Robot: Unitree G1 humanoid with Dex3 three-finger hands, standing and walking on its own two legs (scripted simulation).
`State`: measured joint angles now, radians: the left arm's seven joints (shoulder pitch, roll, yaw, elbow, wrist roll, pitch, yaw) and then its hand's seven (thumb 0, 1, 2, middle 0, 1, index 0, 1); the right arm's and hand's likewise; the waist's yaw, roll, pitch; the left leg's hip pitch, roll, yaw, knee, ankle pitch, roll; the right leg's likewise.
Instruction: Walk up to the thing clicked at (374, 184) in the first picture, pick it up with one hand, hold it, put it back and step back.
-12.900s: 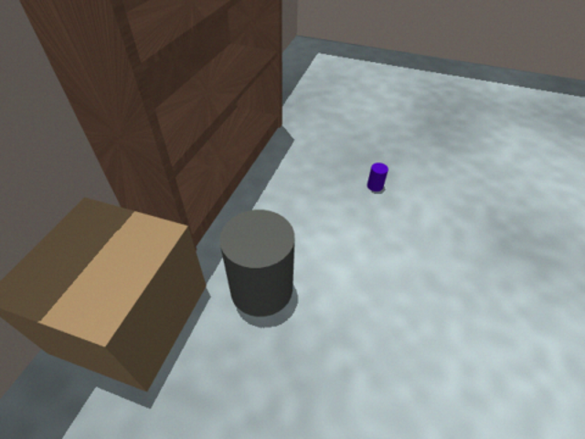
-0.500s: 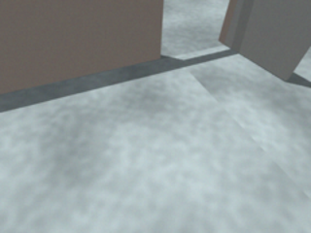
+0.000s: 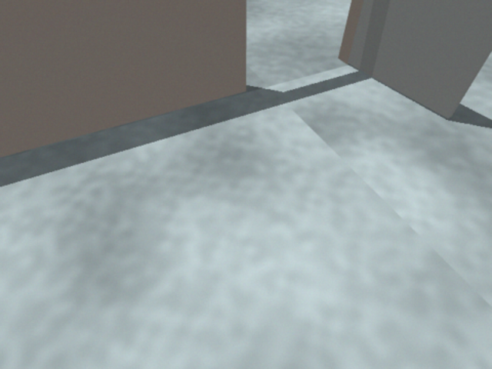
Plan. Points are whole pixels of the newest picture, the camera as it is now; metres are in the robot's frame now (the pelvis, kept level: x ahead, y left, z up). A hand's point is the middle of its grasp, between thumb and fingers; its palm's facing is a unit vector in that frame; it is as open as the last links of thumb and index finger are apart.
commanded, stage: walk up
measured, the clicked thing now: out of the picture -0.02 +0.61 -0.71
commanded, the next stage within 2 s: none
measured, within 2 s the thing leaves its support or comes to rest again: neither
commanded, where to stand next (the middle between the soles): +1.33 +0.09 m, yaw +3 degrees
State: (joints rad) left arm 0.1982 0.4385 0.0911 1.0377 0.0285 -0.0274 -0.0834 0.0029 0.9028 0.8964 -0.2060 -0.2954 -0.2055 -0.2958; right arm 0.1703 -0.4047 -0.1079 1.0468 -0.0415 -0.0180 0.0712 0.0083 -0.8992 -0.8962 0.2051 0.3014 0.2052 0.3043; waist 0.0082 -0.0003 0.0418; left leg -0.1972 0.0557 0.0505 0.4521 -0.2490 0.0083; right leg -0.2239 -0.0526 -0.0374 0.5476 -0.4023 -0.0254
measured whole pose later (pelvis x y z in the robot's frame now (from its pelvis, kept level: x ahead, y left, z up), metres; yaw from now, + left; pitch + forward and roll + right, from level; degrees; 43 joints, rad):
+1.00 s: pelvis +0.51 -0.02 -0.01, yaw +3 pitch -4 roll +1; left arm 0.28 0.38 0.06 0.88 0.00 -0.09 -0.06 0.00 0.90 0.90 -0.21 -0.30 -0.21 -0.30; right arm 0.27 -0.44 -0.06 0.92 0.01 -0.04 0.05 0.01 -0.91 -0.90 0.20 0.30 0.20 0.30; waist 0.03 0.07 0.07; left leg -0.38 0.04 -0.01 1.17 -0.34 0.04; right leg -0.28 -0.05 -0.07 0.57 -0.23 -0.02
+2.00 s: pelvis +0.93 +0.01 +0.00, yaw +1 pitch -4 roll +2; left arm 0.23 0.36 0.04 0.85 -0.01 -0.09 -0.05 0.00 0.90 0.90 -0.21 -0.30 -0.21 -0.30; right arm 0.32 -0.41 -0.04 0.88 0.00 -0.04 0.04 0.01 -0.90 -0.90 0.20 0.30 0.20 0.30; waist 0.00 0.04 0.10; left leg -0.37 0.03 -0.01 1.07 -0.38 0.04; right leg -0.27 -0.03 -0.06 0.52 -0.19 -0.03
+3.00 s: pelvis +1.30 +0.05 -0.01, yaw +33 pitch -1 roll +3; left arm 0.06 0.37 0.05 0.79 0.02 0.06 -0.06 0.00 0.91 0.90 -0.20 -0.29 -0.20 -0.30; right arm 0.28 -0.42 -0.05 0.82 -0.01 0.00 -0.07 0.01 -0.90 -0.90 0.20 0.30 0.20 0.30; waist -0.02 -0.05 0.19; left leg -0.30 -0.06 -0.12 0.93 -0.54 0.00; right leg -0.43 -0.06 -0.01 0.62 -0.17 -0.01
